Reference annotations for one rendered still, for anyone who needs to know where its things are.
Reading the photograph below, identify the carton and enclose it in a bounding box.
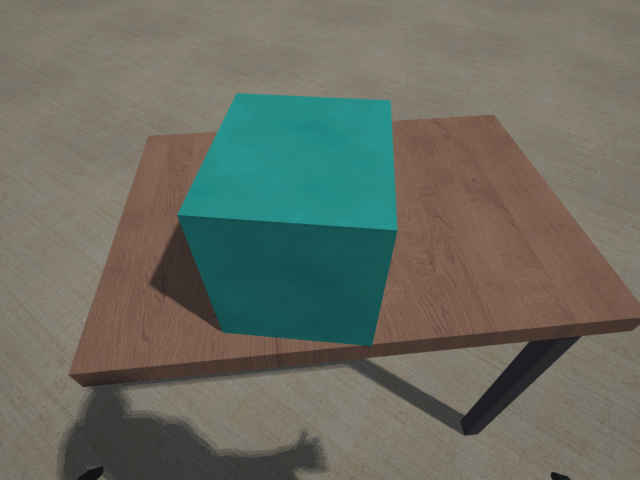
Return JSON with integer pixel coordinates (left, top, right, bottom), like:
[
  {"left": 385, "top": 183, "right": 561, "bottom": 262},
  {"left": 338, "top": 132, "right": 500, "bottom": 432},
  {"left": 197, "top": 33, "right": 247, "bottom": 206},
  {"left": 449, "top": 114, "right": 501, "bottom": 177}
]
[{"left": 177, "top": 93, "right": 397, "bottom": 346}]

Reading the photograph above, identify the table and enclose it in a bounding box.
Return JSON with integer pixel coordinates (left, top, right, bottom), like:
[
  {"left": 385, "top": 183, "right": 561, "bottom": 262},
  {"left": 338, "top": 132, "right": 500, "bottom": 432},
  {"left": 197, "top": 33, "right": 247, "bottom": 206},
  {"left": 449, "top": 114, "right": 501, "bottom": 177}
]
[{"left": 68, "top": 115, "right": 640, "bottom": 436}]

